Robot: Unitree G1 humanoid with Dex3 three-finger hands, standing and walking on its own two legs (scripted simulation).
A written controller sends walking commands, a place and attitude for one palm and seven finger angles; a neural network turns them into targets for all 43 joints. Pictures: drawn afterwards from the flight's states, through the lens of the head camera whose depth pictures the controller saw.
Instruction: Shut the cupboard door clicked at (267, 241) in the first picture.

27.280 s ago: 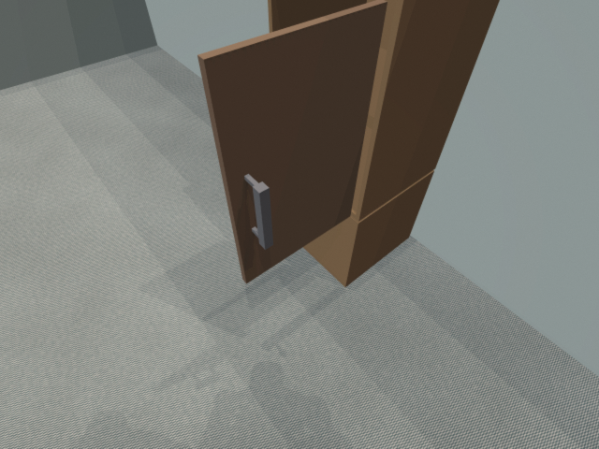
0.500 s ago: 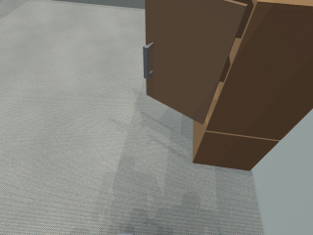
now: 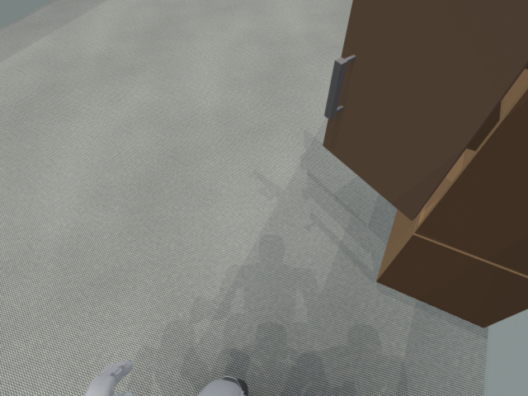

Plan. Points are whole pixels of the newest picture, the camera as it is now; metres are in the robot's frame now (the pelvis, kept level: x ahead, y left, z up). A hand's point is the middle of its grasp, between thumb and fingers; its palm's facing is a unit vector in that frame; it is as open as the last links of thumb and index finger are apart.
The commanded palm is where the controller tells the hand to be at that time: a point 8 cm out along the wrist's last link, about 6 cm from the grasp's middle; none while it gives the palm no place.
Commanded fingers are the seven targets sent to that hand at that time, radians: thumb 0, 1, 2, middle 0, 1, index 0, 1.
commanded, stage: walk to a spot facing it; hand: left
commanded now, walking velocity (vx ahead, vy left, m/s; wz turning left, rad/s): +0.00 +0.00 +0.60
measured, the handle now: (340, 88) +0.86 -0.17 -0.07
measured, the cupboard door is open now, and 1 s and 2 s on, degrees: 63 63 63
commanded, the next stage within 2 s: turn to face it in 1.94 s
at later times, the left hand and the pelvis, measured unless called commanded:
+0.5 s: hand out of the picture +0.00 +0.23 -0.16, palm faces +0.35 -0.90 -0.27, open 7.4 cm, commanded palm none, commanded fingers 0.00 0.90 0.90 -0.20 -0.30 -0.20 -0.30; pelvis +0.02 +0.00 +0.00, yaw +20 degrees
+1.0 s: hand out of the picture -0.04 +0.16 -0.17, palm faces +0.66 -0.72 -0.21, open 7.4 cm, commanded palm none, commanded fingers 0.00 0.90 0.90 -0.20 -0.30 -0.20 -0.30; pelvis +0.05 -0.02 +0.00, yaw +41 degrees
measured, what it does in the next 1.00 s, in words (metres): steps on the spot, turning left: left foot, then right foot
